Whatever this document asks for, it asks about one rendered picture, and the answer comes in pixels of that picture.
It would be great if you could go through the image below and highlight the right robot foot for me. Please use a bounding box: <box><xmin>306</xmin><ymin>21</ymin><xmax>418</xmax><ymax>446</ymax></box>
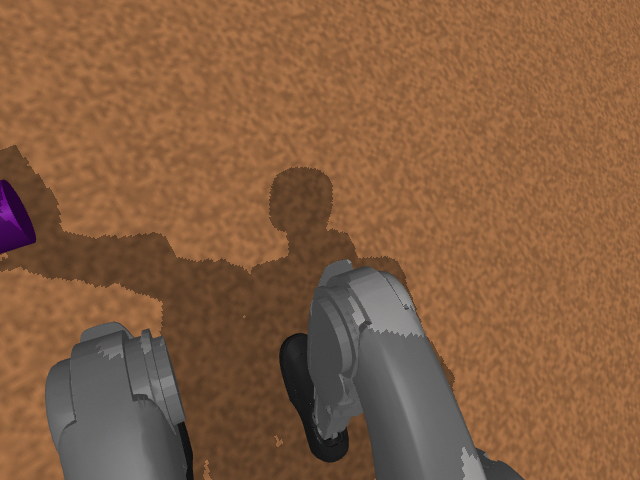
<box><xmin>279</xmin><ymin>333</ymin><xmax>349</xmax><ymax>463</ymax></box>

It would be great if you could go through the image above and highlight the bottle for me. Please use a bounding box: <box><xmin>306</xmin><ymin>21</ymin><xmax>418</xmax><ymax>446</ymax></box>
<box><xmin>0</xmin><ymin>180</ymin><xmax>36</xmax><ymax>254</ymax></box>

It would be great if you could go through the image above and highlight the left robot foot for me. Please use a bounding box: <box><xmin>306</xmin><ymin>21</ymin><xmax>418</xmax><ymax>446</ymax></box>
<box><xmin>177</xmin><ymin>422</ymin><xmax>194</xmax><ymax>480</ymax></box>

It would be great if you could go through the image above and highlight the right robot hand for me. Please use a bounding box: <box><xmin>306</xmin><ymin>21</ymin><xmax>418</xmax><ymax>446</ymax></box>
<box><xmin>475</xmin><ymin>447</ymin><xmax>525</xmax><ymax>480</ymax></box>

